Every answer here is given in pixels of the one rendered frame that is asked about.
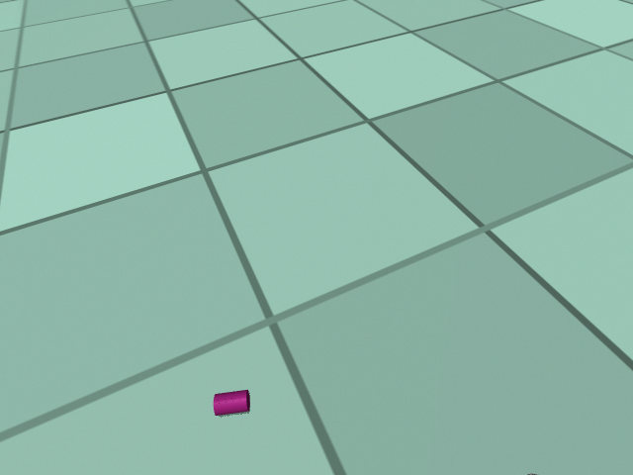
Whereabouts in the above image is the can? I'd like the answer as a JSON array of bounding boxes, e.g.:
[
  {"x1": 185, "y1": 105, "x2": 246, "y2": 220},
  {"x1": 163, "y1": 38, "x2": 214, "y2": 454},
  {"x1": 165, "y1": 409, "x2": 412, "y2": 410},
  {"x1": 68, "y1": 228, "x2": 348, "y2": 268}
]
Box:
[{"x1": 214, "y1": 390, "x2": 250, "y2": 416}]

